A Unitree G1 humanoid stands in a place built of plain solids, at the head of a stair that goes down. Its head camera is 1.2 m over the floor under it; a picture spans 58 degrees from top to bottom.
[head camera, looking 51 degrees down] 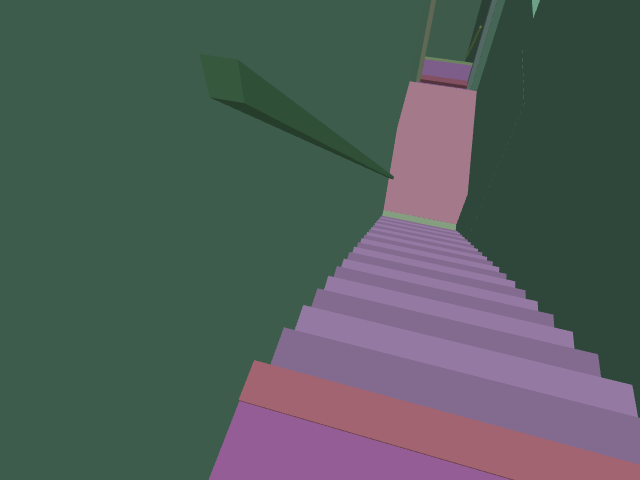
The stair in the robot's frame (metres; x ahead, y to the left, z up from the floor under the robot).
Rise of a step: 0.21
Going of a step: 0.22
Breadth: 1.30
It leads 16 degrees to the right of straight ahead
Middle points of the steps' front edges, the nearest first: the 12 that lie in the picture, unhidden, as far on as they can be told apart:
0.35 -0.44 0.00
0.56 -0.50 -0.21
0.78 -0.56 -0.41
1.00 -0.62 -0.62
1.21 -0.67 -0.83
1.43 -0.73 -1.04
1.64 -0.79 -1.24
1.86 -0.85 -1.45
2.07 -0.91 -1.66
2.29 -0.97 -1.87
2.50 -1.03 -2.07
2.72 -1.09 -2.28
